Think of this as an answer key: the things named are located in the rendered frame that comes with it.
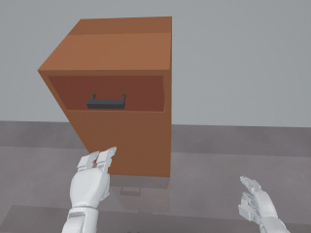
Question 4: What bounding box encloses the cabinet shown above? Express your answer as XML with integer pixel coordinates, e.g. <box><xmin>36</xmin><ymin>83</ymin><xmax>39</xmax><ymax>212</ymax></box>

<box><xmin>37</xmin><ymin>17</ymin><xmax>172</xmax><ymax>178</ymax></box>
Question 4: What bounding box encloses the handle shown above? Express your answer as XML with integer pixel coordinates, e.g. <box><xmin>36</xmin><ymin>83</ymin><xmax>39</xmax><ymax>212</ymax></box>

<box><xmin>86</xmin><ymin>93</ymin><xmax>126</xmax><ymax>110</ymax></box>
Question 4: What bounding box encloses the right robot hand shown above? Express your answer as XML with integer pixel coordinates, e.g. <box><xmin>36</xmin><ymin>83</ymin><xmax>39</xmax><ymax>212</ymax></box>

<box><xmin>238</xmin><ymin>176</ymin><xmax>278</xmax><ymax>224</ymax></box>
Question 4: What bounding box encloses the left robot hand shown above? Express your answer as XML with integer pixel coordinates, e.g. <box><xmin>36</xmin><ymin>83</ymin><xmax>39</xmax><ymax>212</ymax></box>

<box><xmin>70</xmin><ymin>147</ymin><xmax>117</xmax><ymax>209</ymax></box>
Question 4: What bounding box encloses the drawer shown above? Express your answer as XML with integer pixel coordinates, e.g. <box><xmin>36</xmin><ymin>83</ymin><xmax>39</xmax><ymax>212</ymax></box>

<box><xmin>48</xmin><ymin>75</ymin><xmax>165</xmax><ymax>112</ymax></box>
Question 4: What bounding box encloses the right robot forearm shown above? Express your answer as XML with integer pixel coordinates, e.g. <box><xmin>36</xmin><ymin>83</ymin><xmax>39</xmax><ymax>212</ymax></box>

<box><xmin>259</xmin><ymin>216</ymin><xmax>291</xmax><ymax>233</ymax></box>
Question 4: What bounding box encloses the left robot forearm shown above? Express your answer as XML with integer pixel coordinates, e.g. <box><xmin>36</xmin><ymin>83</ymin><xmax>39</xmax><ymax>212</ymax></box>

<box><xmin>61</xmin><ymin>206</ymin><xmax>99</xmax><ymax>233</ymax></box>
